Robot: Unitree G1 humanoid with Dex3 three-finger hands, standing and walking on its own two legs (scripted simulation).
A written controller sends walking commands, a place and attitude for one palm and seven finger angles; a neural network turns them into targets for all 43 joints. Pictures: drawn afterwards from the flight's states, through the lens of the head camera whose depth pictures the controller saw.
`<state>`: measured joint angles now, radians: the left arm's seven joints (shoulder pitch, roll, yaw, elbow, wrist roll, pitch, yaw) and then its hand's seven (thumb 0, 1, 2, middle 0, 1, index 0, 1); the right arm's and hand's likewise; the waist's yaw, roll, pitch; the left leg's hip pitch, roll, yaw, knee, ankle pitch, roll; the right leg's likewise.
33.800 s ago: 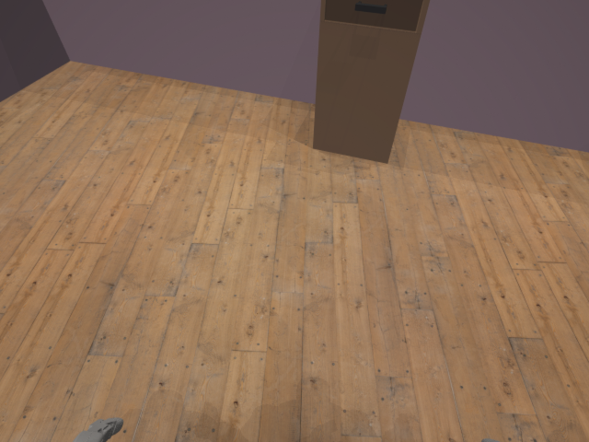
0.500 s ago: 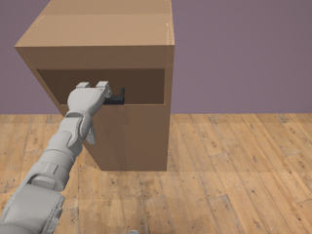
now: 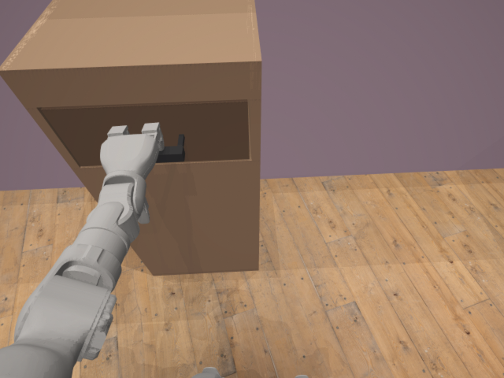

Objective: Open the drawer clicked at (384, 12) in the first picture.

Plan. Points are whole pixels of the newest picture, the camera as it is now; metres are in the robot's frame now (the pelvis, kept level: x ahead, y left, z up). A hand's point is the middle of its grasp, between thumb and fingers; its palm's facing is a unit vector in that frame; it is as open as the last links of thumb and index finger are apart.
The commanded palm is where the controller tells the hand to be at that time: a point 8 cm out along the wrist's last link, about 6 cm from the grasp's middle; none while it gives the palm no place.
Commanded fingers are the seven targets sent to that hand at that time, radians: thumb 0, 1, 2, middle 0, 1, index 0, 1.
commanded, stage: lower the fingers behind the handle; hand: left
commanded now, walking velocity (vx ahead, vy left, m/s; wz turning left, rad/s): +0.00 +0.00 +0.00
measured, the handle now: (154, 147) +0.54 +0.19 +0.03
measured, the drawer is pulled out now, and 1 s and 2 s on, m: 0.00 0.00 0.00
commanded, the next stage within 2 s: lift the fingers back up to retry in 0.36 s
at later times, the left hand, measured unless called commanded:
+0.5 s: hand (140, 175) +0.45 +0.20 +0.04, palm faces +0.01 +0.01 -1.00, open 13.8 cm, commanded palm +0.43 +0.20 +0.07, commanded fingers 0.00 -0.50 0.30 -0.30 -1.20 -0.30 -1.20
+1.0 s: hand (134, 159) +0.47 +0.21 +0.07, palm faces +0.01 -0.05 -1.00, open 13.8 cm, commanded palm +0.44 +0.21 +0.14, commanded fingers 0.00 -0.50 0.30 -0.30 -1.20 -0.30 -1.20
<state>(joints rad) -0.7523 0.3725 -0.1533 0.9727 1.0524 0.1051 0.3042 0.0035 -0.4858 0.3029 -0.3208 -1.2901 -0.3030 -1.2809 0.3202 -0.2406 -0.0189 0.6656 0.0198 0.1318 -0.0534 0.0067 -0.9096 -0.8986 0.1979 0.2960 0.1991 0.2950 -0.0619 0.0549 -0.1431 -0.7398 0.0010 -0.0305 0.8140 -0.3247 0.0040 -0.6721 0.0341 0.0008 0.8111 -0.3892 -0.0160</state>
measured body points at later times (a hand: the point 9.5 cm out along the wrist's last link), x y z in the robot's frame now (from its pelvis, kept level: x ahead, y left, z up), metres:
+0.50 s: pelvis -0.01 +0.00 -0.01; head +0.06 -0.01 +0.44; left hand +0.45 +0.20 +0.10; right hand +0.05 -0.26 -0.14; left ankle +0.04 +0.12 -0.70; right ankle +0.00 -0.11 -0.70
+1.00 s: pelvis +0.03 +0.01 +0.01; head +0.09 -0.01 +0.46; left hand +0.46 +0.21 +0.12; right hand +0.09 -0.26 -0.12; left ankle +0.04 +0.12 -0.70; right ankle +0.00 -0.11 -0.70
